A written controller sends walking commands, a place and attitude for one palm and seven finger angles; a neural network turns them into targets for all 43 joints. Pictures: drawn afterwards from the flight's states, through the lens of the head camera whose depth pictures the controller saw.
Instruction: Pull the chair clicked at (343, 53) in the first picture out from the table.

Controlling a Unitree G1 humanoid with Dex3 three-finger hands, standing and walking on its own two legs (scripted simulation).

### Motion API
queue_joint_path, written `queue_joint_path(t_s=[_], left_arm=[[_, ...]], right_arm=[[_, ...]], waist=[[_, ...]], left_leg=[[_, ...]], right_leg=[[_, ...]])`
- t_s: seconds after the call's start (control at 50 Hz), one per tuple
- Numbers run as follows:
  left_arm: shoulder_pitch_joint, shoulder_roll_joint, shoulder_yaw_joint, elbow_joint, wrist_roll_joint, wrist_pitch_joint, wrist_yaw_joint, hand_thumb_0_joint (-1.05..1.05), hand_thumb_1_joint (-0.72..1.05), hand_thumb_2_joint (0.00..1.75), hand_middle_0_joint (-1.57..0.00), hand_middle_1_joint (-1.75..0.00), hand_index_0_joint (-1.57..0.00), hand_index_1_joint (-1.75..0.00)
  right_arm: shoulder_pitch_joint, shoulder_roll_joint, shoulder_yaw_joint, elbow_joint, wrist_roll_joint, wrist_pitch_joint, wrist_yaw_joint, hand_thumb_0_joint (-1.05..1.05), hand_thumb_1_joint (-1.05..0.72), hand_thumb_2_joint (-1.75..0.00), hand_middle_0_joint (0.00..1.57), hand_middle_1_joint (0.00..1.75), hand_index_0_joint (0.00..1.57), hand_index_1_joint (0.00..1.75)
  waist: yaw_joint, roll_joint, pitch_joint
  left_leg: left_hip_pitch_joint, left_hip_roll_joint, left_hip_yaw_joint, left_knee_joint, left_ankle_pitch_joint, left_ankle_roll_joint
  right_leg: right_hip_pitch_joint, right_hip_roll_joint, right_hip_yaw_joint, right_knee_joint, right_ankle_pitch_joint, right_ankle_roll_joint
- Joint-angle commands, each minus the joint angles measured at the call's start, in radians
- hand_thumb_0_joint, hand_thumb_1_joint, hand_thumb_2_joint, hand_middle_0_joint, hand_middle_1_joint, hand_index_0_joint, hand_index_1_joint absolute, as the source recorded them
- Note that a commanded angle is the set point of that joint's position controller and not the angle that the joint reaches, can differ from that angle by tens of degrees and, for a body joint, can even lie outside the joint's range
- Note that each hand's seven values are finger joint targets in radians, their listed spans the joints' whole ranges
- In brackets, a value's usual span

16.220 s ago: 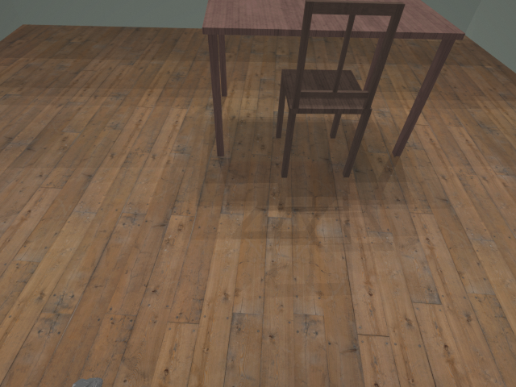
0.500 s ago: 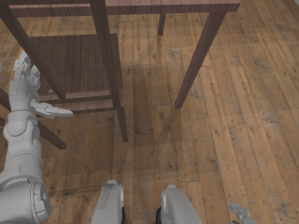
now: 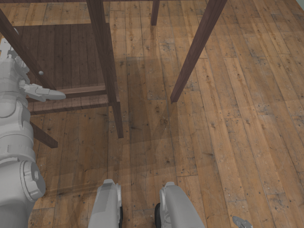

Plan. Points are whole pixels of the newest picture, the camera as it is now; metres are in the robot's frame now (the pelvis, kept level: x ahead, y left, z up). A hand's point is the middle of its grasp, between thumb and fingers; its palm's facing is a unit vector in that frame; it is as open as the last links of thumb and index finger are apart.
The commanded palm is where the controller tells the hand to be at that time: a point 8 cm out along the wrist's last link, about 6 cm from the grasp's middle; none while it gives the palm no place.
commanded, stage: push the fingers through the gap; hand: left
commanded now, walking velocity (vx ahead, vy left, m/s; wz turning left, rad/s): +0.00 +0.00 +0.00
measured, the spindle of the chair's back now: (26, 56) +0.51 +0.29 +0.07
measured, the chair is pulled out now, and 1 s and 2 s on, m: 0.00 0.00 0.05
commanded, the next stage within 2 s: hook a spindle and tug to test in 0.28 s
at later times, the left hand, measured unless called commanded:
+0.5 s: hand (38, 77) +0.47 +0.26 +0.05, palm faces +0.19 -0.98 -0.04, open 16.8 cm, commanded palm +0.45 +0.29 +0.05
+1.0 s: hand (38, 75) +0.47 +0.26 +0.05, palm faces +0.19 -0.98 -0.03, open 10.6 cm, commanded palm +0.44 +0.29 +0.05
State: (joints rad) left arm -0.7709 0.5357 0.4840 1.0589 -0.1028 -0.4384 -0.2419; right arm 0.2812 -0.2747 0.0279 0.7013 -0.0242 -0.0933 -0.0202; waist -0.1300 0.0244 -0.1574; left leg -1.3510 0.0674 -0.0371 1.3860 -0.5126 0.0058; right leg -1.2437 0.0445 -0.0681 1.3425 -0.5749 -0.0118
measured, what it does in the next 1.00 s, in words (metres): stands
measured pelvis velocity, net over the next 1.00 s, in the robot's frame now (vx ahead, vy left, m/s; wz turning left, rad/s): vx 0.00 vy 0.00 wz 0.00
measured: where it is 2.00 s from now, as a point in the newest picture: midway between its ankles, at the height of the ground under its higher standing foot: outside the picture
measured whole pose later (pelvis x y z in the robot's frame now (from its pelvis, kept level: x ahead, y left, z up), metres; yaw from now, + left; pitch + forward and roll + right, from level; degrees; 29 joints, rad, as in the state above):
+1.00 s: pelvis +0.00 +0.00 +0.01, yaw +0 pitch +26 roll -4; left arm -0.72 0.52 0.47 1.04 -0.12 -0.44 -0.23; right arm 0.28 -0.27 0.03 0.70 -0.01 -0.06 -0.02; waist -0.12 0.02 -0.16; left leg -1.31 0.07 -0.04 1.37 -0.51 0.00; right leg -1.21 0.05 -0.07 1.32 -0.57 -0.02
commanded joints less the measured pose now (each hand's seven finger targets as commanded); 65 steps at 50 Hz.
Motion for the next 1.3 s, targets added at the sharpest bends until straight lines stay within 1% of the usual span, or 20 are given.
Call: queue_joint_path(t_s=[0.0, 0.04, 0.1, 0.18, 0.26, 0.3, 0.36, 0.4, 0.46, 0.52, 0.66, 0.72, 0.78, 0.8, 0.86, 0.96, 1.06, 1.1, 1.16, 1.28], left_arm=[[-0.307, 0.295, 0.059, -0.187, -0.020, -0.044, 0.002, 0.00, -0.50, 0.30, -0.06, -0.08, -0.06, -0.08], [-0.320, 0.320, 0.071, -0.220, -0.016, -0.052, 0.003, 0.00, -0.50, 0.30, -0.06, -0.08, -0.06, -0.08], [-0.341, 0.285, 0.046, -0.303, -0.018, -0.076, 0.008, 0.00, -0.50, 0.30, -0.06, -0.08, -0.06, -0.08], [-0.300, 0.247, 0.029, -0.270, -0.030, -0.068, 0.004, 0.00, -0.50, 0.30, -0.06, -0.08, -0.06, -0.08], [-0.261, 0.238, 0.030, -0.224, -0.033, -0.045, -0.003, 0.00, -0.50, 0.30, -0.06, -0.08, -0.06, -0.08], [-0.278, 0.222, 0.012, -0.259, -0.033, -0.052, -0.001, 0.00, -0.50, 0.30, -0.06, -0.08, -0.06, -0.08], [-0.271, 0.248, 0.035, -0.289, -0.029, -0.077, 0.011, 0.00, -0.50, 0.30, -0.06, -0.08, -0.06, -0.08], [-0.268, 0.194, 0.001, -0.283, -0.034, -0.087, 0.014, 0.00, -0.50, 0.30, -0.10, -0.19, -0.10, -0.19], [-0.286, 0.200, -0.002, -0.246, -0.026, -0.090, 0.019, 0.00, -0.50, 0.30, -0.15, -0.35, -0.15, -0.35], [-0.280, 0.225, 0.021, -0.225, -0.029, -0.087, 0.017, 0.00, -0.50, 0.30, -0.20, -0.52, -0.20, -0.52], [-0.297, 0.258, 0.038, -0.244, -0.030, -0.098, -0.002, 0.00, -0.50, 0.30, -0.32, -0.90, -0.32, -0.90], [-0.306, 0.225, 0.007, -0.263, -0.038, -0.093, -0.012, 0.00, -0.33, 0.37, -0.38, -1.07, -0.38, -1.07], [-0.281, 0.247, 0.032, -0.263, -0.044, -0.084, -0.012, 0.00, -0.16, 0.44, -0.43, -1.23, -0.43, -1.23], [-0.284, 0.222, 0.011, -0.267, -0.046, -0.079, -0.014, 0.00, -0.11, 0.47, -0.45, -1.29, -0.45, -1.29], [-0.278, 0.229, 0.021, -0.229, -0.046, -0.067, -0.009, 0.00, 0.06, 0.54, -0.50, -1.45, -0.50, -1.45], [-0.306, 0.213, -0.005, -0.229, -0.031, -0.073, 0.004, 0.00, 0.34, 0.66, -0.50, -1.45, -0.50, -1.45], [-0.263, 0.236, 0.022, -0.218, -0.029, -0.073, 0.005, 0.00, 0.62, 0.78, -0.50, -1.45, -0.50, -1.45], [-0.289, 0.210, -0.007, -0.219, -0.028, -0.068, 0.004, 0.00, 0.73, 0.83, -0.50, -1.45, -0.50, -1.45], [-0.280, 0.227, 0.014, -0.224, -0.029, -0.065, 0.007, 0.00, 0.90, 0.90, -0.50, -1.45, -0.50, -1.45], [-0.195, 0.172, -0.010, -0.288, -0.035, -0.060, 0.023, 0.00, 0.90, 0.90, -0.50, -1.45, -0.50, -1.45]], right_arm=[[0.140, -0.189, -0.066, -0.073, 0.003, -0.007, -0.010, 0.00, -0.90, -0.90, 0.20, 0.30, 0.20, 0.30], [0.141, -0.190, -0.067, -0.073, 0.003, -0.003, -0.007, 0.00, -0.90, -0.90, 0.20, 0.30, 0.20, 0.30], [0.145, -0.187, -0.074, -0.072, 0.000, -0.002, -0.003, 0.00, -0.90, -0.90, 0.20, 0.30, 0.20, 0.30], [0.149, -0.187, -0.076, -0.058, 0.003, 0.002, -0.002, 0.00, -0.90, -0.90, 0.20, 0.30, 0.20, 0.30], [0.150, -0.188, -0.074, -0.060, 0.007, 0.008, -0.005, 0.00, -0.90, -0.90, 0.20, 0.30, 0.20, 0.30], [0.144, -0.182, -0.075, -0.060, 0.007, 0.009, -0.005, 0.00, -0.90, -0.90, 0.20, 0.30, 0.20, 0.30], [0.142, -0.183, -0.076, -0.062, 0.004, 0.010, -0.005, 0.00, -0.90, -0.90, 0.20, 0.30, 0.20, 0.30], [0.132, -0.173, -0.076, -0.060, 0.003, 0.008, 0.000, 0.00, -0.90, -0.90, 0.20, 0.30, 0.20, 0.30], [0.130, -0.178, -0.074, -0.057, 0.004, 0.010, -0.001, 0.00, -0.90, -0.90, 0.20, 0.30, 0.20, 0.30], [0.126, -0.178, -0.074, -0.062, 0.005, 0.012, -0.004, 0.00, -0.90, -0.90, 0.20, 0.30, 0.20, 0.30], [0.119, -0.177, -0.069, -0.068, 0.006, 0.011, -0.007, 0.00, -0.90, -0.90, 0.20, 0.30, 0.20, 0.30], [0.112, -0.174, -0.070, -0.069, 0.010, 0.008, -0.006, 0.00, -0.90, -0.90, 0.20, 0.30, 0.20, 0.30], [0.120, -0.181, -0.073, -0.066, 0.011, 0.010, -0.010, 0.00, -0.90, -0.90, 0.20, 0.30, 0.20, 0.30], [0.120, -0.178, -0.073, -0.067, 0.010, 0.010, -0.009, 0.00, -0.90, -0.90, 0.20, 0.30, 0.20, 0.30], [0.120, -0.179, -0.070, -0.064, 0.012, 0.011, -0.011, 0.00, -0.90, -0.90, 0.20, 0.30, 0.20, 0.30], [0.123, -0.178, -0.070, -0.062, 0.009, 0.009, -0.007, 0.00, -0.90, -0.90, 0.20, 0.30, 0.20, 0.30], [0.133, -0.182, -0.071, -0.066, 0.006, 0.014, -0.004, 0.00, -0.90, -0.90, 0.20, 0.30, 0.20, 0.30], [0.130, -0.179, -0.070, -0.063, 0.009, 0.017, -0.004, 0.00, -0.90, -0.90, 0.20, 0.30, 0.20, 0.30], [0.143, -0.185, -0.073, -0.065, 0.007, 0.020, -0.004, 0.00, -0.90, -0.90, 0.20, 0.30, 0.20, 0.30], [0.135, -0.178, -0.080, -0.075, 0.008, 0.029, 0.006, 0.00, -0.90, -0.90, 0.20, 0.30, 0.20, 0.30]], waist=[[0.015, 0.132, -0.518], [0.017, 0.144, -0.522], [0.017, 0.198, -0.575], [0.004, 0.157, -0.521], [0.011, 0.138, -0.467], [0.010, 0.156, -0.479], [0.019, 0.153, -0.500], [0.013, 0.159, -0.484], [0.001, 0.145, -0.448], [0.005, 0.107, -0.461], [0.013, 0.137, -0.492], [0.010, 0.159, -0.502], [0.017, 0.140, -0.513], [0.012, 0.139, -0.513], [0.008, 0.105, -0.460], [0.003, 0.144, -0.465], [0.017, 0.134, -0.498], [0.002, 0.136, -0.478], [0.011, 0.136, -0.492], [0.025, 0.156, -0.515]], left_leg=[[0.485, -0.027, -0.051, -0.156, 0.272, 0.014], [0.496, -0.023, -0.054, -0.160, 0.267, 0.013], [0.592, -0.020, -0.065, -0.167, 0.331, 0.007], [0.575, -0.019, -0.068, -0.173, 0.319, 0.007], [0.537, -0.024, -0.062, -0.187, 0.277, 0.009], [0.561, -0.024, -0.061, -0.191, 0.288, 0.008], [0.579, -0.024, -0.060, -0.188, 0.318, 0.006], [0.585, -0.026, -0.061, -0.190, 0.302, 0.005], [0.551, -0.028, -0.059, -0.190, 0.268, 0.008], [0.503, -0.033, -0.043, -0.178, 0.256, 0.014], [0.491, -0.033, -0.033, -0.156, 0.276, 0.016], [0.513, -0.033, -0.034, -0.160, 0.269, 0.014], [0.524, -0.030, -0.042, -0.165, 0.290, 0.013], [0.526, -0.032, -0.041, -0.166, 0.291, 0.013], [0.468, -0.033, -0.038, -0.167, 0.224, 0.018], [0.504, -0.030, -0.048, -0.177, 0.231, 0.015], [0.507, -0.030, -0.047, -0.172, 0.262, 0.013], [0.511, -0.028, -0.047, -0.174, 0.260, 0.013], [0.538, -0.026, -0.059, -0.184, 0.279, 0.009], [0.605, -0.023, -0.060, -0.195, 0.351, 0.000]], right_leg=[[0.146, 0.010, 0.040, -0.179, 0.253, -0.009], [0.144, 0.014, 0.041, -0.181, 0.245, -0.009], [0.126, 0.016, 0.034, -0.180, 0.276, -0.013], [0.120, 0.018, 0.029, -0.192, 0.272, -0.011], [0.132, 0.015, 0.031, -0.205, 0.251, -0.012], [0.132, 0.015, 0.033, -0.211, 0.257, -0.012], [0.146, 0.017, 0.034, -0.203, 0.276, -0.015], [0.132, 0.018, 0.032, -0.211, 0.262, -0.013], [0.126, 0.017, 0.035, -0.209, 0.244, -0.014], [0.172, 0.014, 0.046, -0.214, 0.256, -0.010], [0.189, 0.014, 0.058, -0.196, 0.285, -0.011], [0.184, 0.014, 0.058, -0.206, 0.274, -0.011], [0.186, 0.014, 0.051, -0.202, 0.289, -0.011], [0.189, 0.013, 0.052, -0.205, 0.289, -0.009], [0.180, 0.015, 0.056, -0.213, 0.237, -0.008], [0.145, 0.015, 0.048, -0.209, 0.226, -0.012], [0.162, 0.016, 0.045, -0.199, 0.251, -0.013], [0.146, 0.013, 0.043, -0.204, 0.251, -0.011], [0.143, 0.015, 0.035, -0.197, 0.255, -0.014], [0.147, 0.014, 0.026, -0.204, 0.301, -0.014]])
